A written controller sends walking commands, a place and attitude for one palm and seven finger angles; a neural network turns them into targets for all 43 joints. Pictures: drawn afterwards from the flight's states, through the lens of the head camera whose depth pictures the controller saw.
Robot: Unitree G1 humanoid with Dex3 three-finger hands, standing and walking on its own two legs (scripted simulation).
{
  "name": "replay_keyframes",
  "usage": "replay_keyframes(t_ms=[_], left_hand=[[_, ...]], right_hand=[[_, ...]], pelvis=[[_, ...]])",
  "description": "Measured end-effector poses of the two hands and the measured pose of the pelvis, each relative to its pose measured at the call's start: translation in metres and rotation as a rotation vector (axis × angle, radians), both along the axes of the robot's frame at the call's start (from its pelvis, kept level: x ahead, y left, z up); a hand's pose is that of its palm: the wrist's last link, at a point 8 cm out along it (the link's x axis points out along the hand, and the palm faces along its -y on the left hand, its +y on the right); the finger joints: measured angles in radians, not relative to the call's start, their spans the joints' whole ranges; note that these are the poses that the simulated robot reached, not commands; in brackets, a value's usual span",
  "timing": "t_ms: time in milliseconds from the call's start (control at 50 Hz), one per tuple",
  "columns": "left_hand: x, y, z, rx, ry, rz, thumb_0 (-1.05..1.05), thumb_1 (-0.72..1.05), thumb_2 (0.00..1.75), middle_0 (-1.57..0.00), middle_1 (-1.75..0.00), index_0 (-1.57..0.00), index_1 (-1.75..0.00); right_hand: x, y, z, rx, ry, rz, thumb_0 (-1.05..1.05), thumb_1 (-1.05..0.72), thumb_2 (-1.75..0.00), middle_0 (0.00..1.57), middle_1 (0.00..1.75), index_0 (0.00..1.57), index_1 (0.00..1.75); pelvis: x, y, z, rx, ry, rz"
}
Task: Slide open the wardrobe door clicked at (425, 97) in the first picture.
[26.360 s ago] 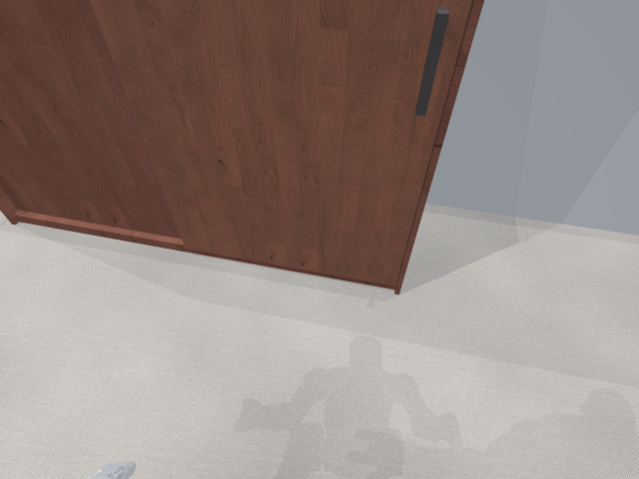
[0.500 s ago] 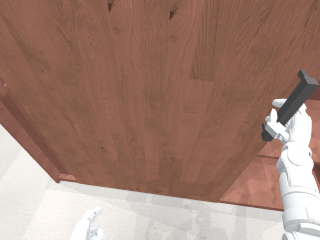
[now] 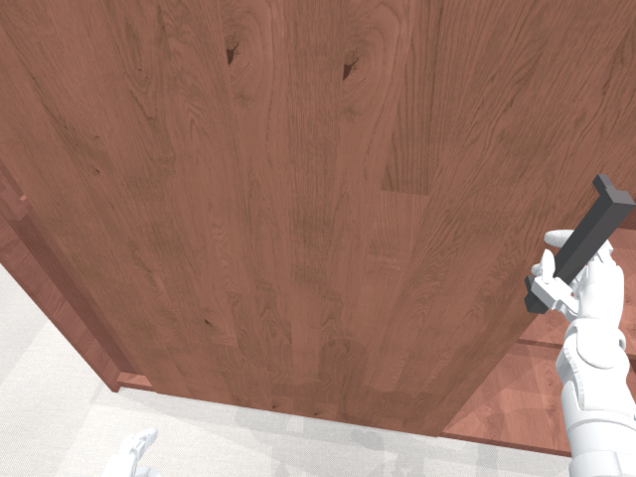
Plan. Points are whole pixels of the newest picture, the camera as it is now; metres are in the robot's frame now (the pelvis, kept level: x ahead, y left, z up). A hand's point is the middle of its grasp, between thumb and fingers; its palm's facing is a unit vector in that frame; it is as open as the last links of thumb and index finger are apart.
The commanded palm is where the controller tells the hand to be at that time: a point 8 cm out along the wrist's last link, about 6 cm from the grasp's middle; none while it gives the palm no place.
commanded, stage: stop walking and hold the door there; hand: right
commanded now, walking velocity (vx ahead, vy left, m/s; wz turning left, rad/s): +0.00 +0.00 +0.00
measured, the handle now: (565, 249) +0.38 -0.30 +0.12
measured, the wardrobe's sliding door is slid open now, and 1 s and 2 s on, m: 0.68 0.68 0.68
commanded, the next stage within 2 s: loosen the grip on the handle in 0.20 s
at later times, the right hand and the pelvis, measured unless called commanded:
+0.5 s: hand (550, 283) +0.34 -0.28 +0.10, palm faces +0.41 +0.89 -0.18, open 7.3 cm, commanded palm +0.30 -0.31 +0.10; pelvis -0.02 +0.00 -0.01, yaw -1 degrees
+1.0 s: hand (544, 283) +0.35 -0.27 +0.09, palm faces +0.40 +0.90 -0.20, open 13.8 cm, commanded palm +0.30 -0.31 +0.10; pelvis -0.02 -0.01 -0.02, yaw +1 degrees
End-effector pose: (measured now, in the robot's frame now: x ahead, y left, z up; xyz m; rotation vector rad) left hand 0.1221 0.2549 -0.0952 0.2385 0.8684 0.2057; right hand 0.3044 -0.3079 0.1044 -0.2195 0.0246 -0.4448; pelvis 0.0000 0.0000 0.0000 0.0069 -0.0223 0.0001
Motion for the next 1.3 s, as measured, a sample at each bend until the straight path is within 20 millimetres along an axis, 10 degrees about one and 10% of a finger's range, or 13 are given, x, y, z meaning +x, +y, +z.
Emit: replay_keyframes(t_ms=[420,820,1300], left_hand=[[0.002,-0.003,0.008,-0.003,-0.049,-0.072,0.01,0.91,0.90,-0.21,-0.30,-0.20,-0.30],[-0.047,-0.008,-0.011,0.031,-0.007,0.000,0.01,0.91,0.90,-0.20,-0.30,-0.20,-0.30],[0.021,-0.023,0.003,0.020,-0.117,-0.046,0.01,0.91,0.90,-0.21,-0.30,-0.20,-0.30]], right_hand=[[-0.001,-0.011,0.003,0.045,-0.004,0.035,-0.15,-0.57,-0.78,0.45,1.40,0.41,1.41],[0.001,-0.005,-0.003,-0.007,-0.039,0.041,-0.01,0.48,-0.23,0.37,1.28,0.37,1.29],[-0.011,-0.033,0.001,0.001,-0.021,-0.046,-0.02,0.55,-0.20,0.31,1.18,0.34,1.20]], pelvis=[[-0.013,0.005,-0.004,-0.001,0.027,-0.009],[-0.029,-0.006,-0.018,0.016,0.057,0.012],[-0.005,-0.010,-0.017,0.015,0.069,0.011]])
